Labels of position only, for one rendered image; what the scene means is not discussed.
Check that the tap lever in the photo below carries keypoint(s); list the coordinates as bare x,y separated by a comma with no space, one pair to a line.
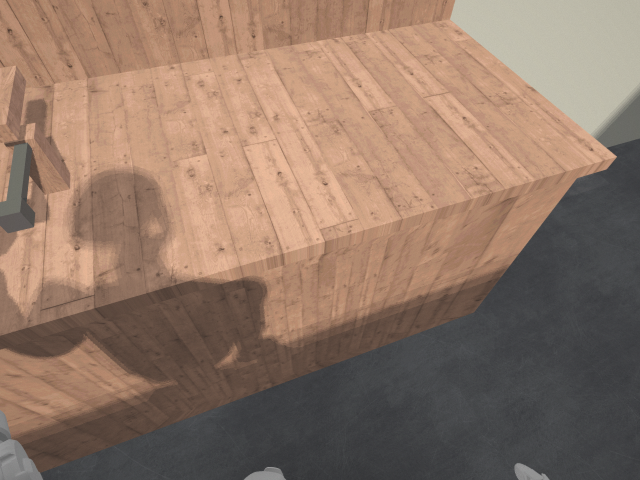
15,213

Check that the counter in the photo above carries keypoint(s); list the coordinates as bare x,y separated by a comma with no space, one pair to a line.
231,194

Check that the robot left upper arm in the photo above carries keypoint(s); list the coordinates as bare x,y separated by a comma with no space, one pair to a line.
15,463

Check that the left robot shin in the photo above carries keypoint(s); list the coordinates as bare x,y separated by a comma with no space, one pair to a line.
273,469

